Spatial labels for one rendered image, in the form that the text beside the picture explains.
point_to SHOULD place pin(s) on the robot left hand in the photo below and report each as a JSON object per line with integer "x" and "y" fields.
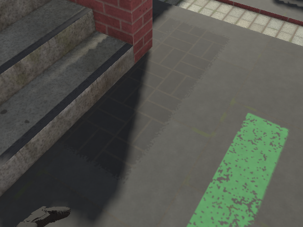
{"x": 42, "y": 216}

